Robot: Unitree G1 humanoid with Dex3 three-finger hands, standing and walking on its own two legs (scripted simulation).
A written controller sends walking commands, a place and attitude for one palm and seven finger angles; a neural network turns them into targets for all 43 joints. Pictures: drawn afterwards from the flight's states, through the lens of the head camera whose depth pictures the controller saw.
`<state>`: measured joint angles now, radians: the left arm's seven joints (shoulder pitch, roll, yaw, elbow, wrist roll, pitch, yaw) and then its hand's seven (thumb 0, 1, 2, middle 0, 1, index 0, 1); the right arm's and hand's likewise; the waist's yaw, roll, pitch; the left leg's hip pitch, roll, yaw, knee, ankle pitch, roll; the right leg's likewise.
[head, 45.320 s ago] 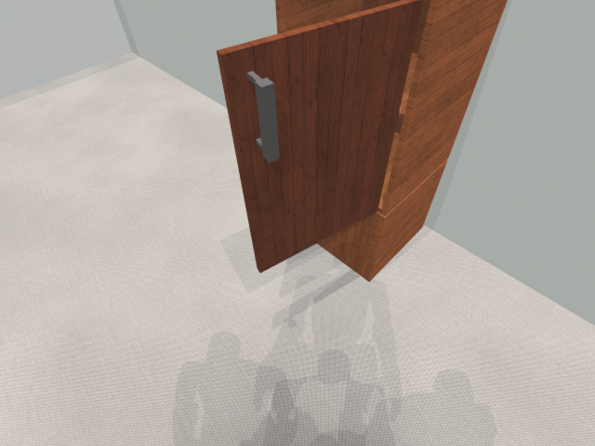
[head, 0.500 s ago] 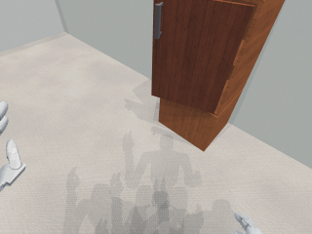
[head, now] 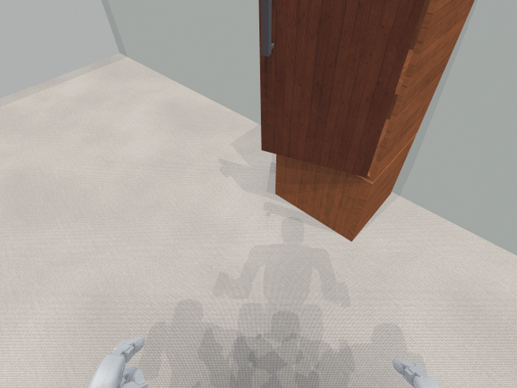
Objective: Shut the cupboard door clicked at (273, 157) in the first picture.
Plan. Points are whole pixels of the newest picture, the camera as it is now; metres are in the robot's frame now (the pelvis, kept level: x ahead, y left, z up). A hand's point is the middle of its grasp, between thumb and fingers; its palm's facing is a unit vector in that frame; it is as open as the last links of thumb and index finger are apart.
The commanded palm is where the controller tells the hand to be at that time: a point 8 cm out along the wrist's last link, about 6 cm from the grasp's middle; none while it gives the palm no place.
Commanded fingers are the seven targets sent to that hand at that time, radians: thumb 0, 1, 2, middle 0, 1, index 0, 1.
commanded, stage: let the arm hang, fingers relaxed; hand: left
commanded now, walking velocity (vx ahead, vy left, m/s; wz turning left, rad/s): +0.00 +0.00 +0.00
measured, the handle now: (269, 25) +0.99 +0.00 +0.15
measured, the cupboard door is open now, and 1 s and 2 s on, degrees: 18 18 18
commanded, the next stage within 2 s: look to check the result in 0.88 s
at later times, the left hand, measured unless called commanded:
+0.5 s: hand out of the picture -0.08 +0.18 -0.16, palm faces +0.01 -0.98 -0.18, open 7.3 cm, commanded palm none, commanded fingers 0.00 0.90 0.90 -0.20 -0.30 -0.20 -0.30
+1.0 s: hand out of the picture -0.04 +0.18 -0.16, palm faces +0.00 -0.99 -0.16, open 7.3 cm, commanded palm none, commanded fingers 0.00 0.90 0.90 -0.20 -0.30 -0.20 -0.30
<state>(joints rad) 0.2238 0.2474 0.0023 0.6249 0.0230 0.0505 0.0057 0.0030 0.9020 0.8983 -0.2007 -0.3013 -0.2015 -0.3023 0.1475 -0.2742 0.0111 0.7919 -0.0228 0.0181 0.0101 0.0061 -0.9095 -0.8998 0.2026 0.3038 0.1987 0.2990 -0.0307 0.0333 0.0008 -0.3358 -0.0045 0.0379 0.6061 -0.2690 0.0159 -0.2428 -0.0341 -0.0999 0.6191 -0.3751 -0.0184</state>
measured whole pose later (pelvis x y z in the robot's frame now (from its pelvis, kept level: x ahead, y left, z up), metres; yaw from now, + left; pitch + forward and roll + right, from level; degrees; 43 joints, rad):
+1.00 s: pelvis -0.01 +0.02 +0.01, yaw -2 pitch -2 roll +0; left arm 0.35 0.11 0.01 1.16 0.02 0.00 0.04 0.00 0.91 0.90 -0.20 -0.30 -0.20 -0.30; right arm 0.33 -0.12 0.00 1.13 -0.02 0.02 -0.03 0.00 -0.91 -0.90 0.20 0.30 0.20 0.30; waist -0.01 0.01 0.02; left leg -0.23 -0.01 0.08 0.42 -0.17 0.05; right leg -0.15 -0.03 -0.06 0.43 -0.25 0.01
